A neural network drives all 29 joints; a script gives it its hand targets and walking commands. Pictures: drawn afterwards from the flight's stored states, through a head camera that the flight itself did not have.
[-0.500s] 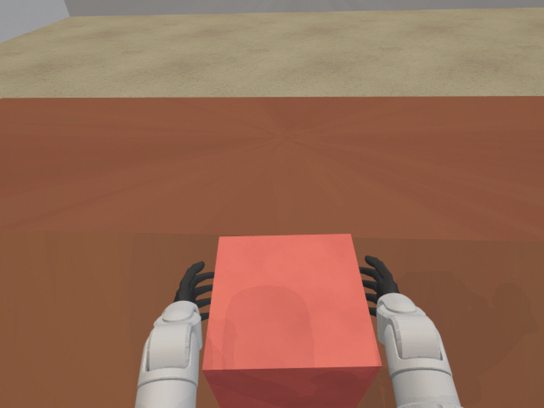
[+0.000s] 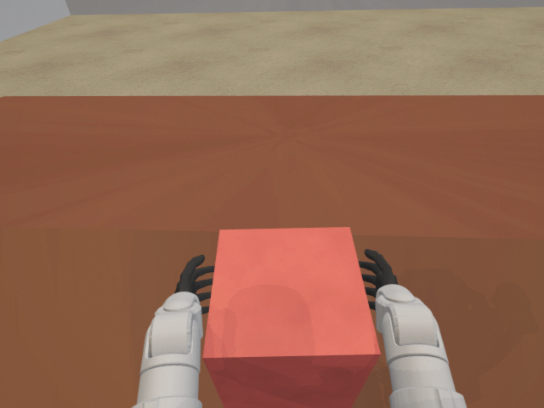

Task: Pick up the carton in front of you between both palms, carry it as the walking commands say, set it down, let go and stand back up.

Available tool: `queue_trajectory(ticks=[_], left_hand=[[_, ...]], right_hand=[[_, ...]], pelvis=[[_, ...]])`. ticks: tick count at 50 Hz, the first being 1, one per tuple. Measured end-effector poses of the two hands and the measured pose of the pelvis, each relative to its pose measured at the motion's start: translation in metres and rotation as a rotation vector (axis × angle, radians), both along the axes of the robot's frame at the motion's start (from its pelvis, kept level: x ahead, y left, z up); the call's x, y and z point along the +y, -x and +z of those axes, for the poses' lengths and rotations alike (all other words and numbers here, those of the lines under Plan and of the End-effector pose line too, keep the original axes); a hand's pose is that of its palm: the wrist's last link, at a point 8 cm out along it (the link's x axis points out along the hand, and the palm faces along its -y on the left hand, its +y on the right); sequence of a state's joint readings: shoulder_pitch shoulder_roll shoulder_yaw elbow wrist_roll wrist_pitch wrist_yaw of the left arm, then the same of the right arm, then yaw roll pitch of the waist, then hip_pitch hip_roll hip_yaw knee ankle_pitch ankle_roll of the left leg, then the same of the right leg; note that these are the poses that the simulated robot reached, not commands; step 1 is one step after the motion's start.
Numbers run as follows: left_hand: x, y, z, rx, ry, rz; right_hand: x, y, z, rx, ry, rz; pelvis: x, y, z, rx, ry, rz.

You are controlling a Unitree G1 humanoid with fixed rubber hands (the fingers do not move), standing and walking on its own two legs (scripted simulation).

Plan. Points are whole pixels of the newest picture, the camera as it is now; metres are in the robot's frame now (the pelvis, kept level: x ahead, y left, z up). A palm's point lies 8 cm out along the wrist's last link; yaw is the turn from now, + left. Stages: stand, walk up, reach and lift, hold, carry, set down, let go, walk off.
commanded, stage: hold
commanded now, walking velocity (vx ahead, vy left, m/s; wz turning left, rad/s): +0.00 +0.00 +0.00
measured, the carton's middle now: (286, 323) +0.29 +0.00 -0.03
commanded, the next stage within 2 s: carry in 0.06 s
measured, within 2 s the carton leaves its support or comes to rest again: neither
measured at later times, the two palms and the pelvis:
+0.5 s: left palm (196, 245) +0.39 +0.15 +0.06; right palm (368, 240) +0.40 -0.15 +0.05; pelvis +0.12 +0.00 -0.03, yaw +1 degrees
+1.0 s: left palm (228, 155) +0.68 +0.12 +0.06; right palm (353, 153) +0.68 -0.18 +0.06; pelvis +0.41 -0.02 -0.03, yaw +1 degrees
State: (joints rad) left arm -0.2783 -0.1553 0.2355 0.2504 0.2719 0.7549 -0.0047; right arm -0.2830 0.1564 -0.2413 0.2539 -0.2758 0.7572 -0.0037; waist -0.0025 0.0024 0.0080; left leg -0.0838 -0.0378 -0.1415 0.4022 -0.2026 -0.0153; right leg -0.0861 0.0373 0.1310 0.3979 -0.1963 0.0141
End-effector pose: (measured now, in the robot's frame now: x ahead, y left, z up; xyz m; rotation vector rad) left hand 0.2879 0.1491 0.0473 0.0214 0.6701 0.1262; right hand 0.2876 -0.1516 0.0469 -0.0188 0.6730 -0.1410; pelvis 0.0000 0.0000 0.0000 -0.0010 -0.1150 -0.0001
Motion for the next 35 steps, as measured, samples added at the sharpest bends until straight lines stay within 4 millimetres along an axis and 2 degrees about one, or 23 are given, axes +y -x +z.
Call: queue_trajectory(ticks=[8, 14, 19, 23, 26, 29, 32, 35], left_hand=[[0.0, -0.008, 0.003, -0.016, -0.001, 0.0], [0.002, -0.033, 0.014, -0.055, 0.016, 0.021], [0.006, -0.065, 0.017, -0.031, 0.012, 0.025], [0.002, -0.095, 0.015, 0.009, 0.02, 0.029], [0.0, -0.111, 0.008, 0.049, 0.065, 0.071], [0.007, -0.13, 0.006, 0.078, 0.062, 0.087], [0.016, -0.159, 0.006, 0.061, 0.07, 0.097], [0.015, -0.197, 0.017, 0.062, 0.066, 0.071]], right_hand=[[0.0, -0.009, 0.003, -0.016, 0.001, 0.001], [0.002, -0.036, 0.014, -0.056, -0.012, -0.003], [0.007, -0.07, 0.019, -0.032, -0.017, -0.001], [0.003, -0.096, 0.011, 0.009, -0.041, -0.023], [0.001, -0.116, 0.007, 0.05, -0.041, -0.02], [0.008, -0.143, 0.009, 0.078, -0.059, -0.021], [0.017, -0.175, 0.012, 0.061, -0.05, -0.008], [0.015, -0.201, 0.018, 0.061, -0.054, -0.033]], pelvis=[[0.0, -0.011, -0.004, 0.083, 0.0, 0.0], [0.002, -0.036, -0.014, 0.145, 0.004, 0.008], [0.004, -0.073, -0.023, 0.185, -0.007, 0.002], [0.0, -0.106, -0.028, 0.21, 0.016, -0.008], [-0.003, -0.131, -0.025, 0.221, 0.018, 0.028], [-0.002, -0.159, -0.02, 0.229, -0.009, 0.034], [0.005, -0.188, -0.022, 0.21, -0.031, -0.011], [0.012, -0.22, -0.015, 0.209, -0.017, -0.043]])
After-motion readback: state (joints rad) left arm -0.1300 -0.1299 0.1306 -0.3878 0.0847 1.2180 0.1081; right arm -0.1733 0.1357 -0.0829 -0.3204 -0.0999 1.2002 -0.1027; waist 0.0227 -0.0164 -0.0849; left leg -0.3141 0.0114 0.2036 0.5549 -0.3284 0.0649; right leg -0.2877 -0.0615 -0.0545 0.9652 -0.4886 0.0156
